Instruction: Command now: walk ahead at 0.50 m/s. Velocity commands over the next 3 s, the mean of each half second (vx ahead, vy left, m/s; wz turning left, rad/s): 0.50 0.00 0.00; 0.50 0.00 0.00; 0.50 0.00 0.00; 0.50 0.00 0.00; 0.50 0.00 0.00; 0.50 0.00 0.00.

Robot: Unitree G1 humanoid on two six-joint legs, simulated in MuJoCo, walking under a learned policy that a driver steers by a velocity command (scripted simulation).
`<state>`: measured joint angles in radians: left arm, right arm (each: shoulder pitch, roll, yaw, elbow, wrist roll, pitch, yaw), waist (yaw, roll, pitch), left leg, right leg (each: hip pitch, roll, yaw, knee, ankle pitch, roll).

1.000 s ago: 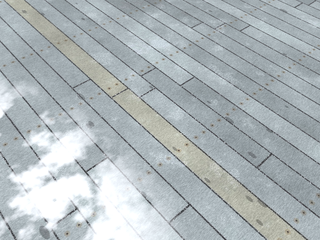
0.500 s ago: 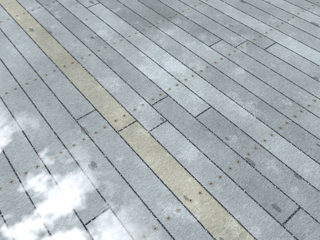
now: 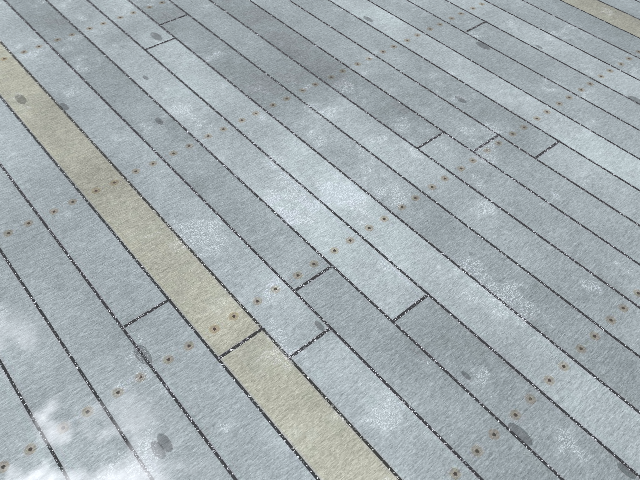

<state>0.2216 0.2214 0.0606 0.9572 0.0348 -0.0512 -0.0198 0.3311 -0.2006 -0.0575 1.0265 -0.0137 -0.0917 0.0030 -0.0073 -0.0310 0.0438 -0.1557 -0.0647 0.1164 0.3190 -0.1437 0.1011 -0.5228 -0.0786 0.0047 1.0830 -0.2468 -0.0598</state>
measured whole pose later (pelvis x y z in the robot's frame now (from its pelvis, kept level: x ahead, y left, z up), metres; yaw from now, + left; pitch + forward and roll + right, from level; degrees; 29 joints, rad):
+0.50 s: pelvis +0.27 -0.06 -0.01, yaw +0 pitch +0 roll +0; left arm 0.23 0.21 0.06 0.98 0.02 -0.08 -0.01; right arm 0.30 -0.21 -0.06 0.99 -0.03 -0.07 0.01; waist -0.01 0.03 0.06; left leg -0.41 0.05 0.00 1.14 -0.31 0.08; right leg -0.25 0.05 -0.11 0.41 -0.17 -0.10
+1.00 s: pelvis +0.55 -0.01 -0.01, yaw +0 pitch +0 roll +0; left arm 0.37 0.20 0.05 1.03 0.01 -0.08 0.00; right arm 0.13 -0.21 -0.06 0.92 -0.03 -0.07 0.01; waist 0.03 -0.02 0.06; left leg -0.35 -0.03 0.11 0.51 -0.18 0.09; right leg -0.26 0.01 -0.01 1.12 -0.38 -0.08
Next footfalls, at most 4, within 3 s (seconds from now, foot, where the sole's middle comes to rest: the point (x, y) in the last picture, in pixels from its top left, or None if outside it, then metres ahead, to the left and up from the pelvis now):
0.34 right None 0.35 -0.12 -0.78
0.90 left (295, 404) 0.66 0.06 -0.78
1.46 right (369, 292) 0.96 -0.12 -0.78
2.02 left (299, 204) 1.26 0.06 -0.78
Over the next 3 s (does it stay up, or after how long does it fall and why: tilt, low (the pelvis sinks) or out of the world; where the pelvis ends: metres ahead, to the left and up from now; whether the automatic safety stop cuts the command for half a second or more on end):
stays up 1.62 -0.05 0.00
